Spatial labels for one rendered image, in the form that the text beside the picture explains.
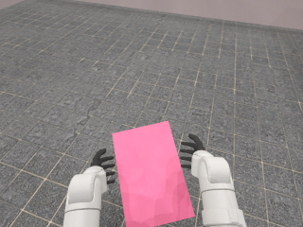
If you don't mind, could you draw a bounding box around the carton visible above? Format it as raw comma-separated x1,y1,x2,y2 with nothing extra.
112,121,195,227

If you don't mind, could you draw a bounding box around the robot right forearm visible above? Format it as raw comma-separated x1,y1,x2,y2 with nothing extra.
190,150,247,227

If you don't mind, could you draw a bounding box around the robot right hand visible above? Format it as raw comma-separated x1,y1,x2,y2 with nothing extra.
180,133,205,169

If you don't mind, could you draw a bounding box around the robot left hand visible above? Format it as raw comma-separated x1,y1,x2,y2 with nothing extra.
90,148,116,184

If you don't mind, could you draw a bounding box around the robot left forearm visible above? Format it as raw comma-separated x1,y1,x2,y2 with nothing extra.
62,166,107,227

